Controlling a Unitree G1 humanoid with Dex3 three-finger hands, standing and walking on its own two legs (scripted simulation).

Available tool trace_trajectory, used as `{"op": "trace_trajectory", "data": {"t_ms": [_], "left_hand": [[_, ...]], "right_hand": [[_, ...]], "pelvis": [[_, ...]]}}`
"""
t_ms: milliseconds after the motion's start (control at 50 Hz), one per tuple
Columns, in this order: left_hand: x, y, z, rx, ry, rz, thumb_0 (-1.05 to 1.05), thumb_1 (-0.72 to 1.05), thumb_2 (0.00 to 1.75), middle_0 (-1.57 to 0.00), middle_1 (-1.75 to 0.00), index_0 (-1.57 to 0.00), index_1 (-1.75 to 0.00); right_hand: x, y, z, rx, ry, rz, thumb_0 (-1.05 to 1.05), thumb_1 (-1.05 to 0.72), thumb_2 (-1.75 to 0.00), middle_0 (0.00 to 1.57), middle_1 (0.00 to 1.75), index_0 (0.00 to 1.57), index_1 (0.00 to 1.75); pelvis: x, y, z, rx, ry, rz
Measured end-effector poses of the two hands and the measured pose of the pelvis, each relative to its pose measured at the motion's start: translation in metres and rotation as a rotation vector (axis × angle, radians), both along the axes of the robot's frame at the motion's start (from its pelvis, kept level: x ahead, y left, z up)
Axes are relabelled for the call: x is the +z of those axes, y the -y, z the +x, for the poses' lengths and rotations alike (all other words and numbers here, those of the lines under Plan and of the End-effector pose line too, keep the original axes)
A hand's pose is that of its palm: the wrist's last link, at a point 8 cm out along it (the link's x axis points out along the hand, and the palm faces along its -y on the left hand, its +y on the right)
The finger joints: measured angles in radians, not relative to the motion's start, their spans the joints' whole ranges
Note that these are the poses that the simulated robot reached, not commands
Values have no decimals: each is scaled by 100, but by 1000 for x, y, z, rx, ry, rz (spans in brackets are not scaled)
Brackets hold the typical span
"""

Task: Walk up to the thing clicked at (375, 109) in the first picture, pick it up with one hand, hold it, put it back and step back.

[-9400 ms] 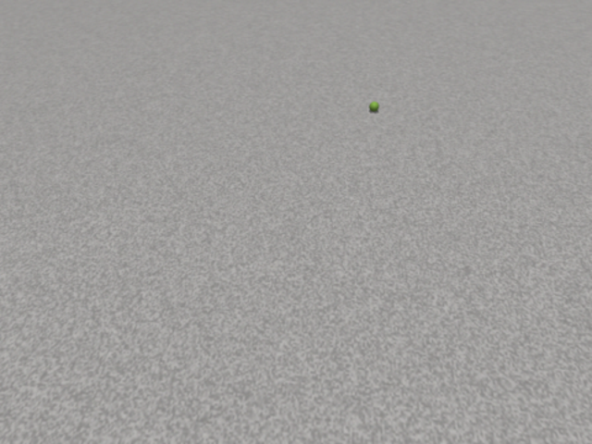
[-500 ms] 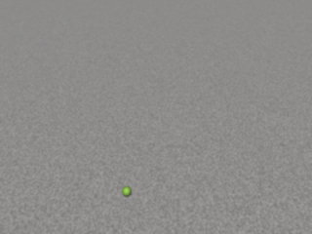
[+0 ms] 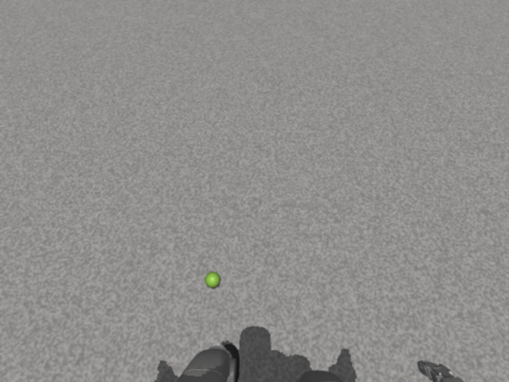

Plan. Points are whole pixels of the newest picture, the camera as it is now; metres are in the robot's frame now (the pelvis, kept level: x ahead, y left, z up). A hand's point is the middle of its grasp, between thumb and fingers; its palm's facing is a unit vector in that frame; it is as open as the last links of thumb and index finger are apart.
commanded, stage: walk up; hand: left
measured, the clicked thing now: (212, 279) +0.47 +0.18 -0.73
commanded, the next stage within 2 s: none
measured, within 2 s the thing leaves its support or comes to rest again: neither
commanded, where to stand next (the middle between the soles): +0.08 +0.00 m, yaw -3 degrees
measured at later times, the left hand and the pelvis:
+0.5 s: hand out of the picture +0.00 +0.27 -0.13, palm faces -0.05 -0.87 -0.48, open 7.4 cm; pelvis -0.06 -0.01 -0.01, yaw -3 degrees
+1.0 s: hand out of the picture +0.02 +0.25 -0.14, palm faces -0.03 -0.92 -0.40, open 7.4 cm; pelvis -0.05 -0.03 -0.01, yaw +0 degrees
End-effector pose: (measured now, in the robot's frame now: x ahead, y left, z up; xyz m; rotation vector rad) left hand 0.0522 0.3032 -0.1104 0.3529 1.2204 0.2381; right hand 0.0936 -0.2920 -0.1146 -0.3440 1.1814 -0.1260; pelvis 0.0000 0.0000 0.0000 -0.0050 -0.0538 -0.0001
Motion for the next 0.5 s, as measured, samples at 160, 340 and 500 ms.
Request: {"op": "trace_trajectory", "data": {"t_ms": [160, 340, 500], "left_hand": [[3, -6, 35, -65, 48, 14, 0, 91, 89, -20, -30, -20, -30], [13, -16, -14, -63, 22, 132, 0, 91, 89, -20, -30, -20, -30], [28, -6, -61, -33, -23, 106, 1, 91, 89, -20, -30, -20, -30]], "right_hand": [[13, -6, 42, -19, 151, -5, 0, -90, -90, 21, 30, 20, 30], [-17, 20, 33, -52, 235, 14, 0, -90, -90, 21, 30, 20, 30], [-20, 25, -54, -59, 35, 11, 0, -90, -90, 20, 30, 20, 30]], "pelvis": [[-1, -7, -5, -40, -10, -2], [-26, 6, -40, -71, -8, -1], [-5, 9, -64, -45, -43, 54]]}}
